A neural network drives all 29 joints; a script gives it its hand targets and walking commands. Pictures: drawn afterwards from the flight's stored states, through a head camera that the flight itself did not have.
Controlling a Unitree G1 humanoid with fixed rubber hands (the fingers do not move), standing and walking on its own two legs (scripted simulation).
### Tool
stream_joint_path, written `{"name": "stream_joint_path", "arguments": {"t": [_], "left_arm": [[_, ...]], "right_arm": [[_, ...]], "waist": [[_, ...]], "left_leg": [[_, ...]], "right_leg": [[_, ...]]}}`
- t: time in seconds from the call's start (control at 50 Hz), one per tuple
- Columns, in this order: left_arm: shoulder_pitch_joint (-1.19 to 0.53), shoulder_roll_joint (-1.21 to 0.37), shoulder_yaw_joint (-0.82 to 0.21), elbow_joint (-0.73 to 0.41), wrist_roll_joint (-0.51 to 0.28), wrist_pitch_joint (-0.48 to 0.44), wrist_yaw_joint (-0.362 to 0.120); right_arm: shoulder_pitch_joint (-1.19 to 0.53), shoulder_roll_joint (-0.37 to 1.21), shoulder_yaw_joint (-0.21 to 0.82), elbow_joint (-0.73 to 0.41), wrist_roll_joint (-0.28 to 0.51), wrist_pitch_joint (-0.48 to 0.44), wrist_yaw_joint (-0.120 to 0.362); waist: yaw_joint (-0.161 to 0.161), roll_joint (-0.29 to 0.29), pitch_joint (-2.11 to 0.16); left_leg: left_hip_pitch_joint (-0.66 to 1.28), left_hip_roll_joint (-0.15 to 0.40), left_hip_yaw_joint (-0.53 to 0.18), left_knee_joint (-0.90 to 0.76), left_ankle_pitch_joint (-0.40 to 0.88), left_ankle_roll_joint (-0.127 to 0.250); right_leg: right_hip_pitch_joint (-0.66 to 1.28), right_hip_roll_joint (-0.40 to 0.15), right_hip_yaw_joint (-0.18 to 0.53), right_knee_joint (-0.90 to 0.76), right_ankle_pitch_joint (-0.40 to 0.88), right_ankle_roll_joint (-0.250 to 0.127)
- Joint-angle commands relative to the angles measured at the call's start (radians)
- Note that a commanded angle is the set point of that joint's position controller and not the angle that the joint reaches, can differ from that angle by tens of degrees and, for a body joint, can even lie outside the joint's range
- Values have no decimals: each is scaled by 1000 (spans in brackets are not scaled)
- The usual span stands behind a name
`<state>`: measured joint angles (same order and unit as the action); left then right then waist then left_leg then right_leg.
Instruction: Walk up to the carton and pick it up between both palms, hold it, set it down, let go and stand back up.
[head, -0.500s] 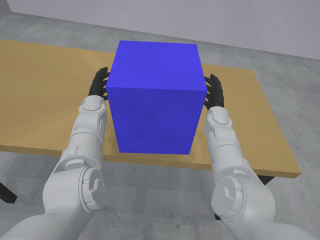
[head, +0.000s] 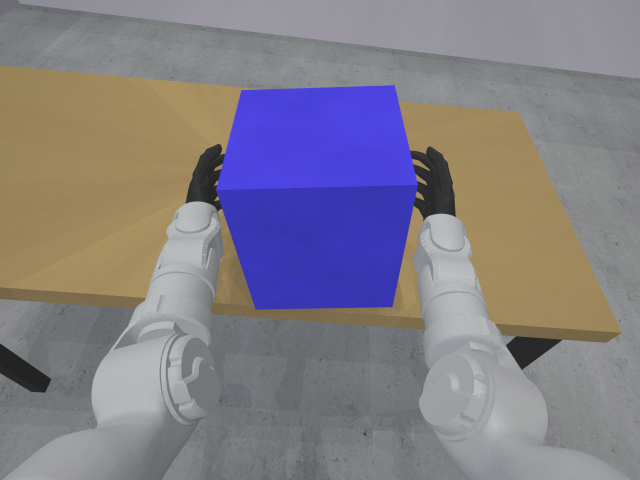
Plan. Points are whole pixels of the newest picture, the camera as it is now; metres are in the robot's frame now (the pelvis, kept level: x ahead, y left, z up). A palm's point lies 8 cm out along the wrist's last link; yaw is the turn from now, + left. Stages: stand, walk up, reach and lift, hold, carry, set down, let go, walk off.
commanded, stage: set down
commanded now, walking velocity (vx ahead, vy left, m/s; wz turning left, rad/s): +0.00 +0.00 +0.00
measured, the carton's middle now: (320, 204) +0.47 +0.02 +0.06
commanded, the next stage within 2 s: none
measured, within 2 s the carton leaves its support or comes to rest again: rests again in 0.14 s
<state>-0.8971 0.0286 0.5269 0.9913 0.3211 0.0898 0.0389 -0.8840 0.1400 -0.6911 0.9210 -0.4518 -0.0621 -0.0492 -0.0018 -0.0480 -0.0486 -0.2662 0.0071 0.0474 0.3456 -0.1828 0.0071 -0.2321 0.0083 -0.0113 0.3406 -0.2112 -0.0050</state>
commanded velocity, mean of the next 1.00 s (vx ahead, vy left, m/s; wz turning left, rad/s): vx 0.00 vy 0.00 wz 0.00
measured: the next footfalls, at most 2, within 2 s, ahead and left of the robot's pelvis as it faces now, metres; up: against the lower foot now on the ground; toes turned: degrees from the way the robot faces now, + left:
none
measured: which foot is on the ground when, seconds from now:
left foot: down 0.00-1.00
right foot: down 0.00-1.00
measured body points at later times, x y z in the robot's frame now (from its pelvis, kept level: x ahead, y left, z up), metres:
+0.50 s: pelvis -0.01 +0.00 +0.00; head +0.04 +0.02 +0.45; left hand +0.44 +0.17 +0.08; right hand +0.43 -0.13 +0.10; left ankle -0.01 +0.11 -0.75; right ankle -0.03 -0.11 -0.75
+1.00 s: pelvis +0.00 +0.01 +0.00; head +0.05 +0.02 +0.45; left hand +0.44 +0.17 +0.08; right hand +0.43 -0.13 +0.09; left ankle -0.01 +0.11 -0.75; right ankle -0.03 -0.11 -0.75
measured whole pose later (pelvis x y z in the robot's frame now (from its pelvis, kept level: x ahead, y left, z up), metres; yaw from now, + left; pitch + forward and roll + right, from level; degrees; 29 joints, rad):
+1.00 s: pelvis +0.00 +0.01 +0.00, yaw -1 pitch +7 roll +0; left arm -0.90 -0.03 0.62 0.95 0.42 -0.02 0.00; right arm -0.82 0.19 -0.75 0.82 -0.52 -0.13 -0.02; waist 0.02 -0.04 -0.01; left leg -0.28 0.01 0.09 0.34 -0.18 0.02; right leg -0.25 0.00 -0.03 0.32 -0.19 0.00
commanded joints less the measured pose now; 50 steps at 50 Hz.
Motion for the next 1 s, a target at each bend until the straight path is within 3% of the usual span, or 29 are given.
{"name": "stream_joint_path", "arguments": {"t": [0.0, 0.06, 0.2, 0.3, 0.58, 0.98], "left_arm": [[-736, -411, -219, -74, -34, -93, -146], [-729, -410, -225, -53, -34, -119, -144], [-688, -395, -207, 8, -20, -142, -160], [-685, -394, -195, 29, -9, -153, -160], [-646, -416, -146, -6, 60, -123, -143], [-514, -409, -98, -16, 113, -115, -152]], "right_arm": [[-569, 509, 307, 10, -22, -56, 144], [-563, 514, 316, 10, -31, -75, 141], [-541, 505, 328, 16, -32, -82, 132], [-539, 497, 313, 12, -33, -84, 134], [-512, 444, 221, 14, -68, -75, 159], [-441, 456, 235, -54, -104, -86, 158]], "waist": [[23, 73, -690], [25, 74, -707], [31, 35, -660], [32, 43, -639], [33, 92, -574], [42, 46, -516]], "left_leg": [[257, 0, 85, 46, 557, -38], [260, 3, 84, 55, 575, -38], [150, -3, 94, 12, 459, -23], [122, -2, 99, -8, 405, -26], [291, 15, 92, 29, 495, -47], [248, 10, 101, 24, 505, -9]], "right_leg": [[195, -20, -90, 67, 659, 97], [185, -19, -90, 66, 655, 92], [282, -25, -74, 73, 656, 92], [301, -22, -70, 64, 611, 84], [115, 9, -105, -13, 367, 57], [139, 2, -107, 3, 422, 79]]}}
